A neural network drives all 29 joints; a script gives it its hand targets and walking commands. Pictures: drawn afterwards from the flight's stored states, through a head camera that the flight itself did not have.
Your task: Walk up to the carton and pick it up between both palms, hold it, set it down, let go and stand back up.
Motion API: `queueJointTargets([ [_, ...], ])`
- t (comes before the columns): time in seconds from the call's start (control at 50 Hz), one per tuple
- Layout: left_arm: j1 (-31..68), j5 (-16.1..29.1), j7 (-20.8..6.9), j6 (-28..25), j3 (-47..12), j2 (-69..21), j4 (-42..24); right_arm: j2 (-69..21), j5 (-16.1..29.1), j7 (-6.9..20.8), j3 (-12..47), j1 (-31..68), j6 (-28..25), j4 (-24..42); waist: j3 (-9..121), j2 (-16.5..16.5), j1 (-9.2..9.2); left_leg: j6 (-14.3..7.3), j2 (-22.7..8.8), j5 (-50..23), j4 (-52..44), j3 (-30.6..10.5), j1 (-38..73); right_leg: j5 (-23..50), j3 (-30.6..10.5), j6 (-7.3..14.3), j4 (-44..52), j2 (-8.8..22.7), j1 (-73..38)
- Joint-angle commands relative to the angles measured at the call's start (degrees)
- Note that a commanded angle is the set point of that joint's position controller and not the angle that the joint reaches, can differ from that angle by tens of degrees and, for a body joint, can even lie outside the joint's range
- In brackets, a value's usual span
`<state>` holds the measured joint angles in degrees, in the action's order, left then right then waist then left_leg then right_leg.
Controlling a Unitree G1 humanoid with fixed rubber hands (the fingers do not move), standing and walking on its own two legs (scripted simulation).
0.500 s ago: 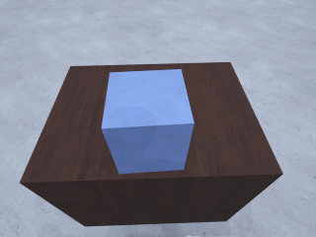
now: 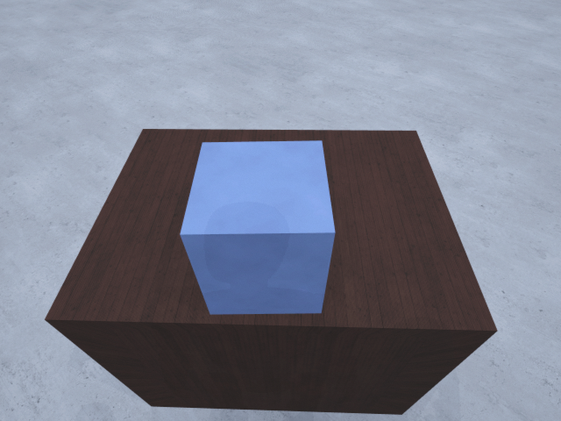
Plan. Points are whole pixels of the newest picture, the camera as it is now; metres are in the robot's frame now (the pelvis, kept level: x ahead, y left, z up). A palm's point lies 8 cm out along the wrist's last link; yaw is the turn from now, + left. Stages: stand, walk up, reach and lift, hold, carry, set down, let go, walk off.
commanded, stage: walk up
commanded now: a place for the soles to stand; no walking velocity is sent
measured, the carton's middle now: (263, 230) +0.43 +0.04 +0.01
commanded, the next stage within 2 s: reach and lift in 1.90 s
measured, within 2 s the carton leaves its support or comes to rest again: neither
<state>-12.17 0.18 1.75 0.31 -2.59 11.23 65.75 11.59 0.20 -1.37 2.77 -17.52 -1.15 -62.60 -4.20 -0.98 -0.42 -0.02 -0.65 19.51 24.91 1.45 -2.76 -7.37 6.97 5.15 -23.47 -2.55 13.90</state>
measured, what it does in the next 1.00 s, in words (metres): stands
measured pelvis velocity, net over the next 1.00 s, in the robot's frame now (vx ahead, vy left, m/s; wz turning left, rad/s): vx -0.03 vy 0.02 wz -0.03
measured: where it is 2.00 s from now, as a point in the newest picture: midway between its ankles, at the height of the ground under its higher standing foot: outside the picture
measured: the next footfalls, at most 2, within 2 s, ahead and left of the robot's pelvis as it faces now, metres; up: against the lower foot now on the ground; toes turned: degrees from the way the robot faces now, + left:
none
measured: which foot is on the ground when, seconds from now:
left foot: down 0.00-1.00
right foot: down 0.00-1.00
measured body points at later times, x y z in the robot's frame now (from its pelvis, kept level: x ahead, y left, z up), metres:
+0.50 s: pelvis +0.00 +0.01 +0.00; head +0.02 +0.01 +0.45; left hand +0.02 +0.24 -0.16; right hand -0.01 -0.23 -0.16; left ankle -0.06 +0.12 -0.74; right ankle +0.07 -0.06 -0.74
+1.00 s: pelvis -0.03 +0.02 -0.01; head -0.01 +0.02 +0.44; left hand +0.03 +0.27 -0.16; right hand -0.01 -0.23 -0.16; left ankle -0.06 +0.12 -0.74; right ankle +0.07 -0.06 -0.74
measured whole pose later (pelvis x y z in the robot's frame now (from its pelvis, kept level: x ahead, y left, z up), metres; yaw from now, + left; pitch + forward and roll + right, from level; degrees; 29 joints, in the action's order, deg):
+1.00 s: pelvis -0.03 +0.02 -0.01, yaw -2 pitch -3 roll +1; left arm -10.3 -0.4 2.3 0.9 -1.6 12.4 60.4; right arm 13.6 0.2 -1.8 1.0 -14.6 1.0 -60.1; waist -5.1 -0.1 -0.8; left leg -2.2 1.9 20.8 31.8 3.9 -7.9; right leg -7.6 3.6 3.2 -30.5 -0.2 19.9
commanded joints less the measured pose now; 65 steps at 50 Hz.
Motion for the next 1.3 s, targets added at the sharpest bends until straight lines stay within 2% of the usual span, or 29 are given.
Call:
queueJointTargets([
  [0.0, -1.58, -0.02, 0.48, -0.78, 0.99, 7.18, -2.18, 5.48, 0.16, -0.37, -0.74, -5.11, -0.32, -0.79, 0.37, 2.40, 0.15, -3.70, -4.99, -1.17, -5.10, -5.85, -10.50, -3.44, -13.90, -3.58, 7.70, 10.67, -7.61],
  [0.04, -2.40, 0.08, 0.53, -0.51, 0.94, 7.02, -1.82, 5.83, 0.18, -0.58, -0.70, -5.60, 0.04, -1.28, -0.70, 3.45, 0.28, -3.26, -4.29, 0.55, -4.67, -4.88, -10.85, -6.40, -16.07, -4.03, 9.71, 11.20, -6.63],
  [0.12, -2.27, 0.17, 0.74, -0.19, 1.18, 7.11, -1.91, 4.84, 0.28, -0.68, -0.38, -5.96, 0.14, -2.67, -2.76, 3.39, 0.54, -3.33, -4.46, 1.00, -5.19, -5.14, -12.14, -8.53, -14.56, -3.69, 10.20, 10.79, -5.46],
  [0.14, -2.80, 0.32, 0.69, -0.18, 1.14, 6.92, -1.68, 5.38, -0.15, -0.75, -0.22, -5.69, 0.07, -2.89, -3.47, 3.02, -0.22, -3.53, -4.53, 0.00, -5.61, -5.66, -11.67, -8.52, -15.22, -3.64, 10.07, 10.82, -4.73],
  [0.16, -2.43, 0.07, 0.58, -0.30, 0.86, 6.72, -1.80, 5.14, 0.07, -0.68, -0.24, -6.23, -0.15, -3.31, -2.73, 2.45, 0.45, -3.35, -4.70, -0.76, -6.13, -5.84, -12.05, -7.76, -13.68, -3.24, 9.30, 10.25, -5.52],
  [0.2, -2.97, 0.00, 0.56, -0.54, 1.17, 7.09, -1.86, 5.02, -0.11, -0.78, -0.28, -6.63, -0.34, -3.39, -2.58, 0.31, 0.01, -3.50, -4.84, -1.36, -6.12, -6.23, -12.19, -5.46, -13.45, -3.49, 8.72, 10.29, -6.64],
  [0.26, -3.42, -0.09, 0.52, -0.87, 1.13, 7.19, -1.47, 4.86, 0.35, -0.85, 0.04, -6.76, -0.77, -4.01, 0.07, 0.94, -0.22, -3.31, -5.40, -2.99, -6.52, -6.51, -12.19, -2.13, -11.97, -2.69, 5.92, 9.67, -8.90],
  [0.32, -2.77, -0.28, 0.64, -0.91, 0.90, 6.70, -1.20, 4.77, 0.18, -0.90, -0.03, -5.45, -0.83, -3.53, -0.84, -1.28, -0.47, -3.49, -5.96, -5.07, -6.63, -6.83, -12.27, 0.19, -11.30, -2.32, 5.03, 9.99, -8.46],
  [0.38, -3.18, -0.52, 0.68, -0.75, 1.21, 6.82, -1.22, 4.72, -0.03, -0.98, 0.13, -6.07, -0.81, -3.45, -0.32, -1.10, -0.88, -3.87, -6.21, -6.11, -6.63, -7.77, -12.23, -1.54, -10.33, -2.20, 4.39, 9.67, -7.93],
  [0.4, -2.07, -0.47, 0.99, -0.90, 0.73, 6.38, -2.37, 6.62, 0.60, -1.19, -0.94, -3.67, -0.24, -2.87, -3.75, -3.39, -0.89, -3.44, -5.95, -8.77, -4.50, -6.34, -13.63, 5.31, -11.25, -2.10, 2.56, 10.47, -6.12],
  [0.42, -2.84, -0.49, 1.04, -1.10, 0.93, 6.79, -1.99, 7.55, -0.01, -1.34, -1.14, -2.61, 0.05, -2.40, -3.22, -2.14, -1.71, -2.95, -6.19, -11.41, -3.11, -6.17, -12.61, 11.41, -11.50, -2.20, 1.96, 11.00, -5.90],
  [0.5, -2.06, -0.56, 1.23, -1.19, 1.37, 7.81, -3.17, 6.39, -0.11, -1.51, -1.61, -4.37, 0.76, -1.73, 1.18, 0.08, -0.21, -2.76, -5.57, -12.36, -1.05, -5.52, -10.31, 14.41, -11.61, -0.10, -0.41, 11.50, -5.92],
  [0.52, -1.38, -0.64, 1.24, -0.99, 1.43, 7.75, -3.58, 6.68, 0.02, -1.71, -1.63, -4.61, 0.89, -1.07, 1.46, 2.58, -0.50, -3.07, -5.76, -10.82, -1.01, -5.51, -11.07, 11.58, -11.29, -0.28, -0.56, 10.85, -5.96],
  [0.58, -1.26, -0.80, 1.26, -0.71, 1.57, 7.19, -4.32, 7.89, -0.17, -1.73, -2.39, -2.52, 1.40, 0.14, 1.56, 2.38, -0.15, -3.63, -4.70, -7.46, -0.03, -4.78, -11.18, 8.71, -12.98, -0.14, -0.47, 11.21, -4.06],
  [0.6, -1.44, -0.91, 1.30, -0.68, 1.84, 8.15, -4.82, 7.20, -0.55, -1.69, -2.19, -1.91, 1.55, 0.59, 1.52, 2.24, -0.87, -3.64, -4.57, -6.90, -0.21, -4.80, -10.77, 7.59, -13.49, 0.12, -0.11, 11.77, -3.54],
  [0.66, -0.41, -0.81, 1.22, -0.45, 1.84, 8.07, -5.67, 7.63, 0.05, -1.47, -2.47, -2.50, 1.45, 1.20, 3.03, 2.59, 0.16, -3.87, -5.00, -7.14, -0.21, -5.20, -10.11, 5.68, -12.93, -0.28, -0.64, 11.02, -2.78],
  [0.7, -0.23, -0.90, 1.10, -0.24, 2.13, 8.71, -6.03, 8.88, -0.14, -1.37, -2.95, -1.24, 1.51, 2.39, 3.21, 1.04, 0.03, -4.31, -5.09, -5.58, -0.62, -6.16, -10.84, 1.19, -12.66, -0.42, -1.01, 10.49, -2.60],
  [0.78, 0.40, -0.81, 1.12, 0.07, 2.47, 9.14, -6.69, 8.24, -0.03, -1.07, -2.84, 0.12, 1.79, 3.29, 0.21, 1.38, -0.43, -4.61, -4.74, -0.81, -1.48, -6.22, -13.82, -5.29, -13.88, -0.97, 0.38, 10.22, -0.28],
  [0.82, 0.88, -0.92, 1.02, -0.07, 2.51, 9.99, -7.05, 8.57, -0.02, -0.93, -3.05, -1.03, 1.70, 3.44, 1.46, 1.28, -0.01, -4.39, -5.19, -0.60, -1.80, -6.33, -13.61, -4.36, -13.12, -0.82, -0.43, 10.00, -0.84],
  [0.9, -0.65, -0.72, 0.87, -0.11, 2.10, 8.91, -7.33, 9.33, -0.17, -0.75, -3.19, 0.58, 1.69, 4.33, -0.60, 0.30, -0.72, -4.73, -4.10, 2.13, -2.51, -6.07, -15.23, -6.51, -15.68, -1.15, 0.46, 10.78, -0.10],
  [0.94, 0.17, -0.60, 0.86, 0.13, 2.34, 10.10, -7.54, 9.51, 0.02, -0.57, -3.37, -0.25, 1.72, 4.37, -1.72, 2.88, -0.38, -4.78, -4.20, 4.56, -2.47, -6.56, -14.52, -11.56, -15.82, -1.36, 2.35, 10.44, 2.18],
  [1.0, 1.21, -0.62, 0.73, 0.04, 2.23, 9.81, -7.97, 9.61, 0.01, -0.39, -3.54, -1.27, 1.65, 4.22, -1.04, 3.75, 0.38, -4.69, -4.60, 6.38, -3.43, -6.91, -14.87, -11.66, -15.32, -1.65, 1.89, 9.26, 2.15],
  [1.02, 0.87, -0.19, 0.63, 0.05, 2.06, 8.86, -8.01, 9.12, 0.12, -0.34, -3.27, -1.45, 1.58, 4.08, -0.77, 1.40, 0.26, -4.76, -4.63, 6.07, -4.37, -7.03, -14.97, -10.50, -15.28, -1.81, 0.94, 9.16, 0.41],
  [1.04, 1.20, -0.46, 0.69, -0.04, 2.17, 9.63, -8.06, 8.84, 0.00, -0.47, -3.32, -1.02, 1.49, 4.22, -1.71, 2.62, 0.31, -4.47, -5.08, 5.08, -4.66, -7.33, -15.56, -9.62, -14.97, -1.73, 0.62, 8.97, 1.43],
  [1.08, 0.96, -0.56, 0.70, -0.06, 2.13, 9.58, -8.36, 9.41, 0.15, -0.45, -3.28, -1.20, 1.47, 4.61, -1.84, 0.61, 0.20, -4.43, -5.70, 6.85, -6.54, -8.14, -17.45, -9.05, -13.83, -2.24, -1.21, 8.30, 0.20],
  [1.14, -0.60, -0.92, 0.60, 0.09, 2.01, 8.45, -7.80, 10.68, -0.17, -0.63, -3.55, 1.33, 1.40, 5.44, -3.72, -1.35, -1.57, -4.63, -8.66, 8.37, -9.55, -9.52, -20.80, -5.45, -10.70, -2.55, -5.15, 6.00, -1.39],
  [1.18, -1.99, -0.90, 0.49, -0.32, 1.71, 7.66, -8.12, 11.17, -0.20, -0.65, -3.85, 0.93, 1.53, 5.68, -2.15, 0.32, -1.29, -4.89, -8.19, 7.29, -7.73, -7.73, -20.18, -5.19, -11.15, -2.57, -5.15, 6.51, -1.96],
  [1.22, -1.54, -0.92, 0.73, -0.45, 2.25, 8.90, -8.56, 10.69, -0.03, -0.22, -3.84, -0.15, 1.66, 5.84, -1.86, -0.30, -0.36, -5.04, -7.34, 9.56, -6.69, -7.07, -21.20, -6.41, -12.74, -2.41, -4.34, 7.21, -2.62],
  [1.28, -1.33, -0.80, 0.84, -0.42, 2.44, 9.60, -8.48, 9.64, 0.05, -0.28, -3.79, -0.95, 1.95, 5.96, -2.58, 3.76, 0.20, -4.40, -4.94, 5.48, -2.90, -4.90, -15.26, -7.17, -16.35, -1.46, -0.53, 9.09, 3.24],
])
